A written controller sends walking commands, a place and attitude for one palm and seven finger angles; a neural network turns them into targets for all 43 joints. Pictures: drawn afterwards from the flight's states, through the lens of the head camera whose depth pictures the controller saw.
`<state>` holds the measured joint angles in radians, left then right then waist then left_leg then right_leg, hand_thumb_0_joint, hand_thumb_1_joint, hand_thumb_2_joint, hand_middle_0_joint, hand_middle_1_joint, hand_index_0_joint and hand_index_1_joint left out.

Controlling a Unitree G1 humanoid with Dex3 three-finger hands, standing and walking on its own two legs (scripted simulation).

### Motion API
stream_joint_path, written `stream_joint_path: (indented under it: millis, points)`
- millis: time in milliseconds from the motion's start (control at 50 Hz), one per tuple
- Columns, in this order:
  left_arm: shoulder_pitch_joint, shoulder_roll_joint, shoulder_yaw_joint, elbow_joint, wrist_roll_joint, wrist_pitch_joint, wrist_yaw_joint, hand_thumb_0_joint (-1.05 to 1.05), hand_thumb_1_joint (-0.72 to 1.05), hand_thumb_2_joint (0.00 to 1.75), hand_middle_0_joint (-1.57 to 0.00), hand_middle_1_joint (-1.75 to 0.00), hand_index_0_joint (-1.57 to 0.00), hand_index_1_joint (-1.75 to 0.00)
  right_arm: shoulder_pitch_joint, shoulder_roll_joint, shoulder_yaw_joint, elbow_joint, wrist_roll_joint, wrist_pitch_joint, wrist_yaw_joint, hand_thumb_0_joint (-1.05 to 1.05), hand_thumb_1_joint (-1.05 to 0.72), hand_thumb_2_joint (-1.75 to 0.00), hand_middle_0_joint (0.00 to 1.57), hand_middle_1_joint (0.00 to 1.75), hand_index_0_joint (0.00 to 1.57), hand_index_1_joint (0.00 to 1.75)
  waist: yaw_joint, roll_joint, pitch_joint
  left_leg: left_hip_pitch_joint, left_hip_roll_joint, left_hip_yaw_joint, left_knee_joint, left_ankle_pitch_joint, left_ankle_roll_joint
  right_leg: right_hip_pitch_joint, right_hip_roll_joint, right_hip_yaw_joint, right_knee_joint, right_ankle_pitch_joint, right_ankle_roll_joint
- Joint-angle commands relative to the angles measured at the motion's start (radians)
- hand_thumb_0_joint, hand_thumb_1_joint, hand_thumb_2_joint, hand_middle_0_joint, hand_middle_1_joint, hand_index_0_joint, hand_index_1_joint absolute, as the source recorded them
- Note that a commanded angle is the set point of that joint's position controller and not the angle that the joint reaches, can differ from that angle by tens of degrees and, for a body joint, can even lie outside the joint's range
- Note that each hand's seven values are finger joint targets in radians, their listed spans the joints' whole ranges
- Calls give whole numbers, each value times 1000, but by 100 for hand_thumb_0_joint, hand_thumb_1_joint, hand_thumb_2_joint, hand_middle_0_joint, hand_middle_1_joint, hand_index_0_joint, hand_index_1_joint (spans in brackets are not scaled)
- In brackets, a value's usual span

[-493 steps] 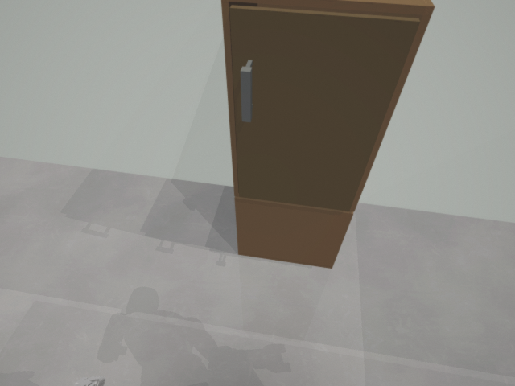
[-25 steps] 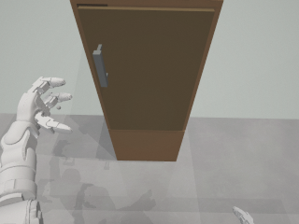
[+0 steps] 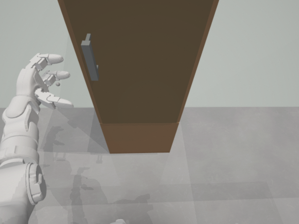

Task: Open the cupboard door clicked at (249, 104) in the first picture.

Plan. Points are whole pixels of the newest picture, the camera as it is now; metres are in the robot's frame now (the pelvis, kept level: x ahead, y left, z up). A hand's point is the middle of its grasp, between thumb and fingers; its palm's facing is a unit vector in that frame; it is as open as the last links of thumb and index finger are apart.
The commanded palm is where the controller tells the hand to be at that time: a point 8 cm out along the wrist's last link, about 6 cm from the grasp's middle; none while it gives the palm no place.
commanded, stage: move the hooked fingers beside the handle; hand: left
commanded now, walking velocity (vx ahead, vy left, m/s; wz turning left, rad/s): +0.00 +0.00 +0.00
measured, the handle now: (92, 57) +0.57 +0.18 +0.11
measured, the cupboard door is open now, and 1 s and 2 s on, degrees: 0 0 0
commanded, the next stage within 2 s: slide the fingers in behind the handle in 1.28 s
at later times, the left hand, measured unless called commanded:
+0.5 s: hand (66, 66) +0.51 +0.24 +0.12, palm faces +0.04 -1.00 -0.01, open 14.0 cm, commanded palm +0.49 +0.29 +0.11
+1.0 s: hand (62, 68) +0.51 +0.25 +0.11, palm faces +0.03 -1.00 +0.02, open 14.0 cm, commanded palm +0.50 +0.29 +0.11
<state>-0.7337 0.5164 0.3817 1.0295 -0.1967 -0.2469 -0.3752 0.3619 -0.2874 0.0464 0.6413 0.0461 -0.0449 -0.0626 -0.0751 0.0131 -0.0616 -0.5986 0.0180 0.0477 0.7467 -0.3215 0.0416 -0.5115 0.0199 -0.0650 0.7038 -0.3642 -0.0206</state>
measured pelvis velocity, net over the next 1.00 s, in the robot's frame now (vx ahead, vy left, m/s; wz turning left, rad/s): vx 0.02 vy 0.00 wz -0.02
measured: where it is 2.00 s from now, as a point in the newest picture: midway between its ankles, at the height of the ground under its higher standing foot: outside the picture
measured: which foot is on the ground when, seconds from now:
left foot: down 0.00-1.00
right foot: down 0.00-1.00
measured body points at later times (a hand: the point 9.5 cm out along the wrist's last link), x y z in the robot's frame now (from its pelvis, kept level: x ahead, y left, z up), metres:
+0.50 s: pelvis +0.00 -0.01 -0.01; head +0.10 +0.01 +0.43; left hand +0.50 +0.29 +0.13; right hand -0.01 -0.28 -0.11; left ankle +0.03 +0.09 -0.71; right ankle -0.01 -0.11 -0.71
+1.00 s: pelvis +0.02 +0.00 -0.01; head +0.12 +0.03 +0.43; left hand +0.50 +0.30 +0.12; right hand +0.02 -0.27 -0.11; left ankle +0.03 +0.09 -0.71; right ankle -0.01 -0.11 -0.71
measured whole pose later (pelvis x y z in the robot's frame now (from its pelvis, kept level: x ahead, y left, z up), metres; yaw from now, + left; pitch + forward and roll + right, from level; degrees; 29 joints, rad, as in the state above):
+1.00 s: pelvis +0.02 +0.00 -0.01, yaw -1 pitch +17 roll -3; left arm -0.91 0.65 0.45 1.20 -0.14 -0.28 -0.39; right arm 0.41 -0.28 0.04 0.62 0.02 0.08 -0.04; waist -0.14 0.02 -0.09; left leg -0.74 0.04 0.04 0.83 -0.38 0.04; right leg -0.63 0.05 -0.06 0.74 -0.39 -0.02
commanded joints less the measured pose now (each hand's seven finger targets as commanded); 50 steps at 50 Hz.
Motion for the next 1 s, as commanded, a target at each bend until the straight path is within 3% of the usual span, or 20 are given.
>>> stream_joint_path:
  millis: [0,20,60,180,240,300,320,360,440,460,520,560,640,680,700,800,840,860,920,980]
  points:
    - [-495,286,41,-166,4,-88,8,0,-50,30,-30,-120,-30,-120,83,-174,-70,-78,-7,-17,-12,0,-90,-90,20,30,20,30,-23,109,-354,344,6,-111,-64,266,-11,-53,22,35,-72,245,-5]
    - [-515,299,52,-163,0,-96,11,0,-50,30,-30,-120,-30,-120,93,-178,-72,-72,-8,-12,-14,0,-90,-90,20,30,20,30,-34,61,-363,333,7,-109,-52,286,-4,-40,26,36,-68,269,-4]
    - [-524,356,86,-111,7,-94,10,0,-50,30,-30,-120,-30,-120,102,-183,-70,-69,-7,-1,-14,0,-90,-90,20,30,20,30,-34,51,-363,287,4,-98,-48,263,-1,-24,24,46,-66,277,3]
    - [-596,375,76,-83,37,-113,10,0,-50,30,-30,-120,-30,-120,134,-184,-73,-65,-13,21,-12,0,-90,-90,20,30,20,30,-46,122,-400,306,9,-103,-27,283,-5,-65,29,45,-51,271,1]
    - [-598,355,64,-49,29,-109,5,0,-50,30,-30,-120,-30,-120,150,-186,-73,-62,-14,34,-10,0,-90,-90,20,30,20,30,-59,96,-414,299,10,-99,-15,313,-1,-62,33,46,-47,303,4]
    - [-635,410,84,16,43,-85,6,0,-50,30,-30,-120,-30,-120,169,-195,-71,-54,-13,47,-12,0,-90,-90,20,30,20,30,-78,45,-362,214,6,-89,-12,251,10,-52,31,57,-58,287,13]
    - [-625,465,128,20,48,-87,11,0,-50,30,-30,-120,-30,-120,177,-198,-70,-57,-17,52,-14,0,-90,-90,20,30,20,30,-62,50,-378,194,2,-84,-6,258,12,-23,31,62,-53,305,11]
    - [-652,477,115,5,67,-93,10,0,-50,30,-30,-120,-30,-120,181,-193,-68,-64,-17,58,-12,0,-90,-90,20,30,20,30,-67,112,-409,209,1,-79,2,280,9,-32,29,66,-46,325,12]
    - [-732,457,80,19,70,-102,4,0,-50,30,-30,-120,-30,-120,199,-196,-68,-53,-19,67,-13,0,-90,-90,20,30,20,30,-108,123,-410,221,7,-85,17,274,10,-78,34,66,-49,309,16]
    - [-736,501,111,46,72,-99,3,0,-50,30,-30,-120,-30,-120,210,-202,-67,-47,-21,68,-14,0,-90,-90,20,30,20,30,-104,121,-411,212,9,-88,22,269,9,-80,35,66,-48,300,15]
    - [-668,530,139,79,72,-87,-16,0,-50,30,-30,-120,-30,-120,227,-204,-64,-59,-24,78,-12,0,-90,-90,20,30,20,30,-86,98,-441,186,5,-82,28,302,13,-36,37,67,-35,345,14]
    - [-647,496,104,68,77,-80,-29,0,-50,30,-30,-120,-30,-120,222,-199,-64,-69,-22,86,-10,0,-90,-90,20,30,20,30,-85,131,-442,199,6,-78,28,314,9,-58,37,60,-32,352,14]
    - [-618,506,138,-1,56,-92,-38,0,-50,30,-30,-120,-30,-120,231,-200,-74,-80,-27,99,-5,0,-90,-90,20,30,20,30,-67,137,-499,255,11,-83,35,390,7,-50,46,51,-23,393,12]
    - [-636,464,110,-20,51,-92,-39,0,-50,30,-30,-120,-30,-120,226,-194,-76,-76,-25,105,-1,0,-90,-90,20,30,20,30,-78,169,-473,279,13,-82,37,394,5,-81,49,48,-29,382,11]
    - [-613,498,148,-25,46,-91,-34,0,-50,30,-30,-120,-30,-120,233,-200,-79,-76,-27,107,-1,0,-90,-90,20,30,20,30,-68,127,-478,272,15,-86,36,394,7,-69,50,45,-29,379,11]
    - [-622,470,126,-50,48,-93,-24,0,-50,30,-30,-120,-30,-120,216,-195,-78,-75,-26,116,2,0,-90,-90,20,30,20,30,-75,147,-451,290,17,-92,33,407,4,-89,50,39,-29,375,9]
    - [-633,462,119,-83,50,-104,-20,0,-50,30,-30,-120,-30,-120,210,-192,-79,-72,-25,117,1,0,-90,-90,20,30,20,30,-70,200,-479,336,19,-98,41,456,-2,-106,49,39,-22,383,4]
    - [-630,422,94,-70,45,-99,-19,0,-50,30,-30,-120,-30,-120,207,-187,-77,-71,-25,116,4,0,-90,-90,20,30,20,30,-79,199,-464,344,20,-100,42,453,-3,-122,51,35,-25,374,4]
    - [-621,410,97,-66,36,-99,-15,0,-50,30,-30,-120,-30,-120,204,-190,-79,-69,-26,115,3,0,-90,-90,20,30,20,30,-77,170,-458,352,24,-110,40,470,-4,-124,52,29,-22,367,0]
    - [-651,388,67,-6,44,-81,-6,0,-50,30,-30,-120,-30,-120,195,-193,-74,-63,-25,114,3,0,-90,-90,20,30,20,30,-98,130,-390,298,22,-113,31,376,-3,-156,48,28,-30,309,6]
